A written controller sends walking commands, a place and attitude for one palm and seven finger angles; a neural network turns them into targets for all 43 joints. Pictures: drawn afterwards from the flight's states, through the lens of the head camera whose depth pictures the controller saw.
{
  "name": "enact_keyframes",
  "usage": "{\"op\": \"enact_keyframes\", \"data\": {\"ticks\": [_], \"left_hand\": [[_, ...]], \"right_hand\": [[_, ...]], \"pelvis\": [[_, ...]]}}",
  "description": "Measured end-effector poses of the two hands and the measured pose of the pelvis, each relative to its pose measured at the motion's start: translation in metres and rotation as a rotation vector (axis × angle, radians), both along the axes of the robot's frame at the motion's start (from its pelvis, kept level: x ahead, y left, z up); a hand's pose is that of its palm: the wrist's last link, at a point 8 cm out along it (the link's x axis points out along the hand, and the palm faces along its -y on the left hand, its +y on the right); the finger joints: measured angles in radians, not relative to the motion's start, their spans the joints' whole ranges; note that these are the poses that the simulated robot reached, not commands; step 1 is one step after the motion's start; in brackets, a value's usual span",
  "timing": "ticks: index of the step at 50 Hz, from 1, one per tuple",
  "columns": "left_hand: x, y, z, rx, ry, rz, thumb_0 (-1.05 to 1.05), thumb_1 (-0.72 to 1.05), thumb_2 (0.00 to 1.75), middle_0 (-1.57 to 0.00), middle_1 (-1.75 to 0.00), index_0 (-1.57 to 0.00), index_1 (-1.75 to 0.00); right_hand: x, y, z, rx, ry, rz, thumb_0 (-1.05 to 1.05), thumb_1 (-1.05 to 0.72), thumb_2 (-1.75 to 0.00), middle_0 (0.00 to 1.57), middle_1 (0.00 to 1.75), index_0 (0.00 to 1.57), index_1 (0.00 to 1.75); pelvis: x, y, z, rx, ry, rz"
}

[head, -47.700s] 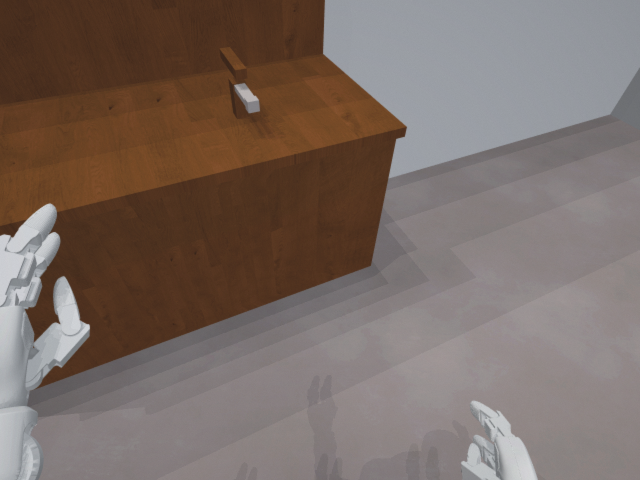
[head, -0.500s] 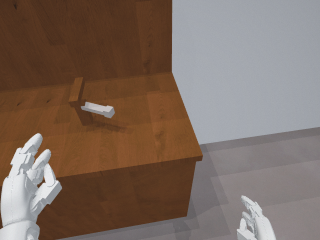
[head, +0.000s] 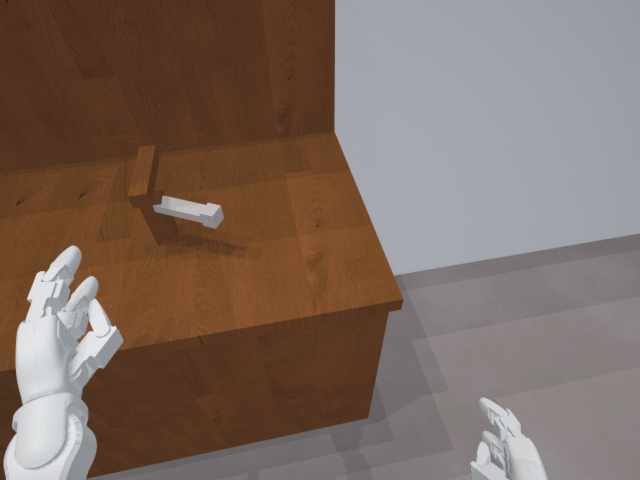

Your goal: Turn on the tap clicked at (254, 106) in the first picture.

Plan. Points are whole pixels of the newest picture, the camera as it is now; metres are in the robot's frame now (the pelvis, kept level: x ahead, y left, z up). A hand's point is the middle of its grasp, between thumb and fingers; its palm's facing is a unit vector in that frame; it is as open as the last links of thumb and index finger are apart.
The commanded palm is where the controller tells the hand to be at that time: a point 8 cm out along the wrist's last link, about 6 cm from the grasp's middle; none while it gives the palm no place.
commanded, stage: reach beside the lever's end, fingers flat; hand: left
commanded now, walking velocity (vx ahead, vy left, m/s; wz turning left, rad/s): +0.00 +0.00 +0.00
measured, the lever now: (212, 215) +0.49 +0.24 +0.04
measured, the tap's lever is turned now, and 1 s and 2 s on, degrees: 61 61 61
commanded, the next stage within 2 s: push the lever round in 1.70 s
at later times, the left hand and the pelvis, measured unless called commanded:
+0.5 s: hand (117, 294) +0.30 +0.29 +0.09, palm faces +0.49 -0.87 -0.08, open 7.6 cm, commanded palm +0.25 +0.33 +0.09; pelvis +0.00 +0.01 +0.00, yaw -1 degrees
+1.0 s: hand (115, 273) +0.35 +0.32 +0.06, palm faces +0.51 -0.85 -0.08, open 7.7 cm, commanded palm +0.31 +0.36 +0.06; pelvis +0.00 +0.01 -0.02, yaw -1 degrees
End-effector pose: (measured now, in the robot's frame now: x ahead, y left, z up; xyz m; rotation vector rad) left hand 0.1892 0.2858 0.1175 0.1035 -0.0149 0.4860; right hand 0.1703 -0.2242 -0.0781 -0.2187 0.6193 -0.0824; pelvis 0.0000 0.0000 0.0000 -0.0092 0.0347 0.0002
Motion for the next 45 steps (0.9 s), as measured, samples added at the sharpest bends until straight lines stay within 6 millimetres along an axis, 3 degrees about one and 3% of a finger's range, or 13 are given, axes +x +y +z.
{"op": "enact_keyframes", "data": {"ticks": [11, 25, 45], "left_hand": [[0.017, 0.018, -0.010, -0.002, -0.013, 0.031, 0.02, 0.90, 0.90, -0.20, -0.28, -0.20, -0.28], [0.062, 0.036, -0.024, -0.013, -0.004, 0.031, 0.02, 0.90, 0.90, -0.19, -0.25, -0.19, -0.24], [0.099, 0.066, -0.046, -0.020, 0.012, 0.054, 0.02, 0.90, 0.90, -0.17, -0.20, -0.17, -0.19]], "right_hand": [[-0.012, -0.003, -0.005, -0.019, 0.045, -0.022, 0.01, -0.91, -0.90, 0.20, 0.30, 0.20, 0.29], [-0.024, -0.008, -0.012, -0.038, 0.099, -0.055, 0.01, -0.91, -0.90, 0.20, 0.30, 0.20, 0.29], [-0.058, -0.021, -0.032, -0.069, 0.263, -0.121, 0.01, -0.91, -0.90, 0.20, 0.30, 0.20, 0.29]], "pelvis": [[-0.004, 0.005, -0.001, -0.004, 0.015, -0.004], [-0.003, 0.008, -0.004, -0.007, 0.054, -0.012], [0.001, 0.010, -0.012, -0.015, 0.117, -0.018]]}}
